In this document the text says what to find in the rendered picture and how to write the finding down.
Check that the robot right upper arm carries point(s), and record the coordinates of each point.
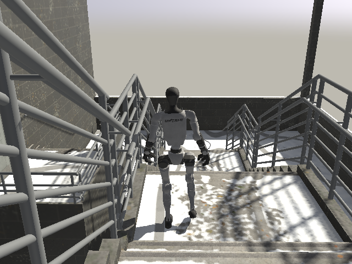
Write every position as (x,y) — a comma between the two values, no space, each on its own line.
(194,124)

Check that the robot left upper arm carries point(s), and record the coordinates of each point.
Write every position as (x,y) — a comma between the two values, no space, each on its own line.
(154,126)

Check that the robot left thigh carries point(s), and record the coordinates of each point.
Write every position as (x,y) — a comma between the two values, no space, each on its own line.
(163,163)

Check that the robot right thigh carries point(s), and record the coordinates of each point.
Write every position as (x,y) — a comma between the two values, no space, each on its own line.
(189,160)

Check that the right robot hand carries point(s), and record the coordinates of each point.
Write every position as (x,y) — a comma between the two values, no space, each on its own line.
(204,157)

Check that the robot left forearm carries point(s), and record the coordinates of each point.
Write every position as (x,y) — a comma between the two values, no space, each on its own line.
(148,146)

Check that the robot thigh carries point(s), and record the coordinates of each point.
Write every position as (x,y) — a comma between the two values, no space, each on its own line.
(189,160)
(163,163)

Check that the robot right forearm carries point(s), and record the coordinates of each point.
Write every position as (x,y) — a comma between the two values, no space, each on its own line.
(202,145)

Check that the left robot hand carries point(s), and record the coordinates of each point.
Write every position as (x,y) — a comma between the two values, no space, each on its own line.
(150,155)

